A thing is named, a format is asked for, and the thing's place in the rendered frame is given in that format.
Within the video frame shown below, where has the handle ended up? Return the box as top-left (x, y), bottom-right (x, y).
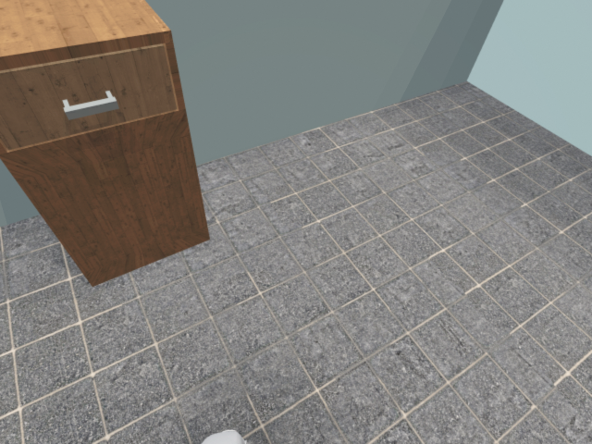
top-left (62, 91), bottom-right (119, 120)

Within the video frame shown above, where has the cabinet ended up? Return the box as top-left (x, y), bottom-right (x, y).
top-left (0, 0), bottom-right (210, 287)

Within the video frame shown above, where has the drawer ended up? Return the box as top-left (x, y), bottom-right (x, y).
top-left (0, 43), bottom-right (177, 150)

